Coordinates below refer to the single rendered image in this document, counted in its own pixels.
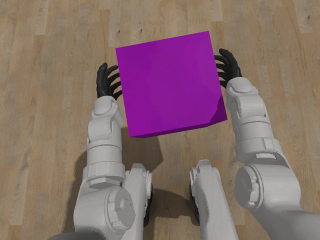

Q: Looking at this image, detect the right robot upper arm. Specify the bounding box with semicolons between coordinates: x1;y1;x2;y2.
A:
233;163;320;240

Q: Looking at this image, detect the robot right hand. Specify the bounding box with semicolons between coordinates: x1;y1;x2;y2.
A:
214;48;242;88

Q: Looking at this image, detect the carton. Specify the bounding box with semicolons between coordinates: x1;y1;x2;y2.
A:
115;31;228;138

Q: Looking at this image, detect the robot left forearm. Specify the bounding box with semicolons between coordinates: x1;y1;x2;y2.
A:
73;96;126;214

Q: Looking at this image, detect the robot left hand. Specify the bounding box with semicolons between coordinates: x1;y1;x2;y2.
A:
96;62;123;100

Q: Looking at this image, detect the left robot upper arm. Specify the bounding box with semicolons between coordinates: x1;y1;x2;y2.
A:
47;185;136;240

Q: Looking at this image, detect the robot right foot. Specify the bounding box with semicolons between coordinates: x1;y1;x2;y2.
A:
190;186;200;224

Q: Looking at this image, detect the robot right forearm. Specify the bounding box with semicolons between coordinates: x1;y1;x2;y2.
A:
225;77;301;199

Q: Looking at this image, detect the right robot shin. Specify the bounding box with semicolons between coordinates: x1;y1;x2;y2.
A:
194;159;221;213

